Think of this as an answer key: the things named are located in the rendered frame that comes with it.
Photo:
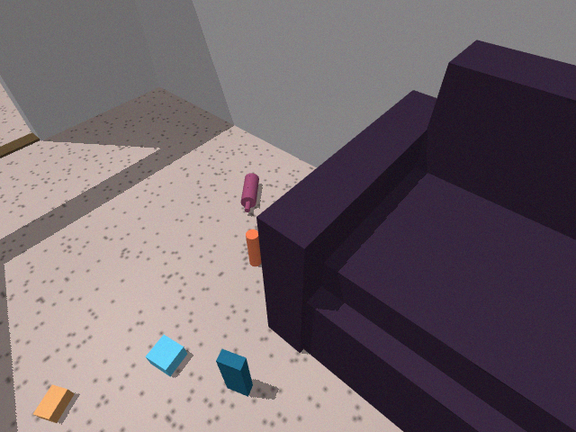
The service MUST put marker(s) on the sofa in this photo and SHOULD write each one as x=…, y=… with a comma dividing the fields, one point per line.
x=430, y=263

